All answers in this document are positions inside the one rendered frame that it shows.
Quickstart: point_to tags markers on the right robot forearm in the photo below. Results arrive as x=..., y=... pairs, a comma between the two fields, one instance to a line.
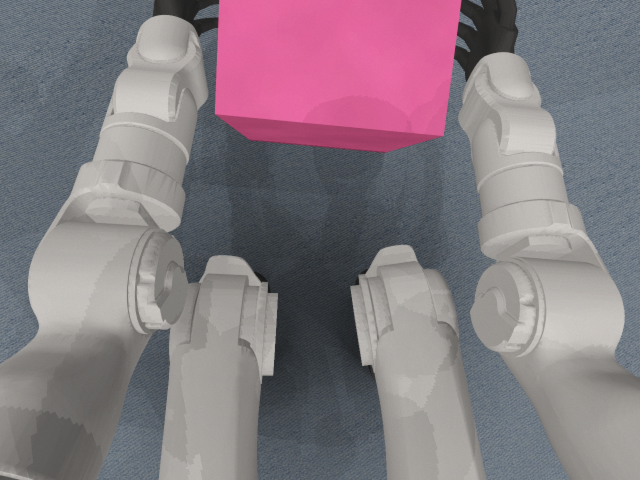
x=518, y=172

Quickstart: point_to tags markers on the right robot hand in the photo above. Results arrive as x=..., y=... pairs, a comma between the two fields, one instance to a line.
x=496, y=27

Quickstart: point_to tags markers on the left robot foot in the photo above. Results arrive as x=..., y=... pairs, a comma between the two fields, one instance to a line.
x=262, y=279

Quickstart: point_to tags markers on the left robot hand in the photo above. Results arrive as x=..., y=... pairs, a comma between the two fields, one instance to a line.
x=187, y=10

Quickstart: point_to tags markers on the left robot forearm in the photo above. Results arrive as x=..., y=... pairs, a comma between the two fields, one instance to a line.
x=145, y=142

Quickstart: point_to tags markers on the robot left shin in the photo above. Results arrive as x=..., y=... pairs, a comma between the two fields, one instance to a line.
x=222, y=264

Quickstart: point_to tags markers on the carton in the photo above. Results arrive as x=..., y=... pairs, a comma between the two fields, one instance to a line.
x=367, y=75

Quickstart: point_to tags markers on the left robot upper arm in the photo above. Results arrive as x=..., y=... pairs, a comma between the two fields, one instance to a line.
x=99, y=291

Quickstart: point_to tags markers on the right robot upper arm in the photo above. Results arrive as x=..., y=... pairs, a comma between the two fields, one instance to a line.
x=556, y=325

